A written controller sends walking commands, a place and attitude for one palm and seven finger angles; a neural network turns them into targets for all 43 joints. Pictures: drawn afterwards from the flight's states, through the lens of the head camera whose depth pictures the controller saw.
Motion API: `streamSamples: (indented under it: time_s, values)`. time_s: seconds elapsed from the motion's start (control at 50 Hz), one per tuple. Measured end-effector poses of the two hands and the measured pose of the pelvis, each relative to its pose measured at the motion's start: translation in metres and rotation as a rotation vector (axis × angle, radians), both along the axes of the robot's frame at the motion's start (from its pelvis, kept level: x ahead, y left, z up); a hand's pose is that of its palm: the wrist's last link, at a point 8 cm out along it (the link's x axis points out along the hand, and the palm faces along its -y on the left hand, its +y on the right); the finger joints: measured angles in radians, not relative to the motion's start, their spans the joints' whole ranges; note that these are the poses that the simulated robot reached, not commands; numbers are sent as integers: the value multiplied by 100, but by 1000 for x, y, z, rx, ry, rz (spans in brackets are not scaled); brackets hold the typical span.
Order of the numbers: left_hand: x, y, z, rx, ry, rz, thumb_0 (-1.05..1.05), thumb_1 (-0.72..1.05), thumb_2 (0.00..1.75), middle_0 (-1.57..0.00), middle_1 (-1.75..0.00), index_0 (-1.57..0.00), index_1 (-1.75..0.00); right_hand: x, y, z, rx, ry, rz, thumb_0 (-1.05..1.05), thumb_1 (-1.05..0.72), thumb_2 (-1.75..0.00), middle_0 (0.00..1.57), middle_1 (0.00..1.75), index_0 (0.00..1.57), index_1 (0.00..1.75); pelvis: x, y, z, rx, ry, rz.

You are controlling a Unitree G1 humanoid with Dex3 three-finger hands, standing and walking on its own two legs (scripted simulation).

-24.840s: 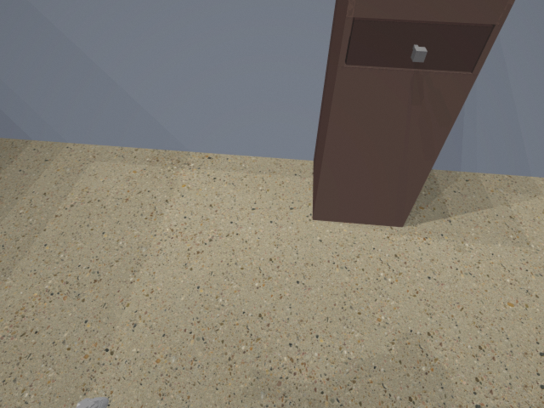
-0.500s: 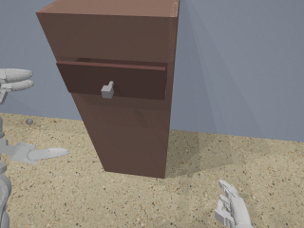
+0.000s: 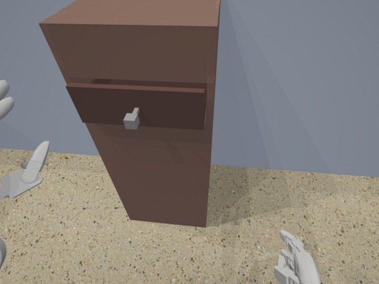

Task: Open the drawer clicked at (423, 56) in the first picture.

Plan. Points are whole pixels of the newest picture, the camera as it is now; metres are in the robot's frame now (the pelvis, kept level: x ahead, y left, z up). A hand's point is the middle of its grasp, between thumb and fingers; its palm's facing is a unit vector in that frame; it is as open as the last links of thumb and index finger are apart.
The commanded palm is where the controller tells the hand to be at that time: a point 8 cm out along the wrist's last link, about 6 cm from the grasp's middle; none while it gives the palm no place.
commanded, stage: draw the hand back to the body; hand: left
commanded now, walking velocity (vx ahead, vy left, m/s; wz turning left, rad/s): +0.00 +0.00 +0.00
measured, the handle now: (133, 117) +0.51 +0.23 +0.07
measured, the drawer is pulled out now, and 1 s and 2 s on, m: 0.04 0.04 0.04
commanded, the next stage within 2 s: step back with the hand held close in 0.28 s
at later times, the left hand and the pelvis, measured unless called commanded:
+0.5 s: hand (12, 175) +0.17 +0.24 +0.26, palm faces +0.53 -0.75 -0.39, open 7.4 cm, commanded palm +0.10 +0.28 +0.26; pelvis -0.02 +0.00 +0.00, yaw +1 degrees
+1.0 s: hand out of the picture +0.09 +0.24 +0.25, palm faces +0.55 -0.70 -0.46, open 7.4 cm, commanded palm +0.03 +0.29 +0.26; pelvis -0.10 +0.01 -0.02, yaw +1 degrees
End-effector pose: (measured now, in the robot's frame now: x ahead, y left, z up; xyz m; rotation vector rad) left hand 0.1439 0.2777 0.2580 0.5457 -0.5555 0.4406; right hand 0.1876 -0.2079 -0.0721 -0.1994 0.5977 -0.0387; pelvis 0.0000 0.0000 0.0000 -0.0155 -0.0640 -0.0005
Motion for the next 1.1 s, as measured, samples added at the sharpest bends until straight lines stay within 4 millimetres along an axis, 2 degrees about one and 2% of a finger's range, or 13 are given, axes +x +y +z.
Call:
streamSamples:
  time_s: [0.22, 0.4, 0.48, 0.62, 0.74, 0.94, 1.1]
  values:
    - [-11, 0, 3, -15, -23, 14, 1, 78, 86, -22, -37, -22, -37, 3, 11, 4, 17, -22, 33, 1, -91, -90, 20, 30, 20, 30, -5, -1, 0, 0, -13, 7]
    - [-18, -2, 3, -23, -32, 15, 1, 87, 90, -21, -31, -21, -32, -10, 6, 2, 13, -12, 24, 1, -91, -90, 20, 30, 20, 30, -12, -3, 0, 2, -23, 7]
    - [-21, -1, 7, 37, -30, 1, 1, 88, 90, -21, -31, -21, -31, -18, -1, 2, 2, 17, 7, 1, -91, -90, 20, 30, 20, 30, -19, -3, -1, -6, 19, 18]
    - [-23, 0, 1, 134, 48, -52, 1, 88, 90, -21, -30, -21, -31, -44, -19, -1, -43, 77, -72, 1, -91, -90, 20, 30, 20, 30, -38, 6, -3, 0, 69, 11]
    - [-42, 3, -1, 202, 82, -71, 1, 88, 90, -21, -30, -21, -31, -74, -23, -5, -62, 105, -114, 1, -91, -90, 20, 30, 20, 30, -57, 12, -7, 8, 76, 7]
    - [-86, 4, 4, 222, -63, -19, 1, 88, 90, -21, -30, -21, -31, -115, -14, -18, -43, 93, -82, 1, -91, -90, 20, 30, 20, 30, -91, 7, -17, 15, 68, 13]
    - [-103, 2, 5, 185, -128, -55, 1, 88, 90, -21, -30, -21, -31, -147, -16, -20, -66, 112, -101, 1, -91, -90, 20, 30, 20, 30, -113, 11, -19, -1, 69, 13]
